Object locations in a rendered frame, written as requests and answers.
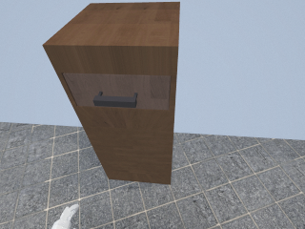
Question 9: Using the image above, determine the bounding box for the robot left hand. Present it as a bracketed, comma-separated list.
[51, 204, 79, 229]

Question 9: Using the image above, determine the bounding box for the handle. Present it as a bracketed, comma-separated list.
[93, 91, 138, 108]

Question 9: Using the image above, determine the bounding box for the drawer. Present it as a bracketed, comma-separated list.
[63, 73, 172, 111]

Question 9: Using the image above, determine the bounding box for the cabinet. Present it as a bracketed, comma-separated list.
[42, 2, 180, 185]

